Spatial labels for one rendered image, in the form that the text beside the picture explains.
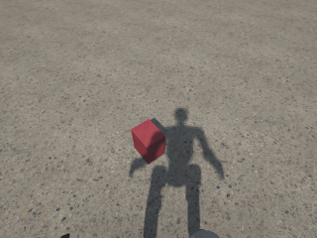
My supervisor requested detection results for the carton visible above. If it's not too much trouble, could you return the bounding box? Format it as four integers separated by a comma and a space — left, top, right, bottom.
131, 119, 165, 165

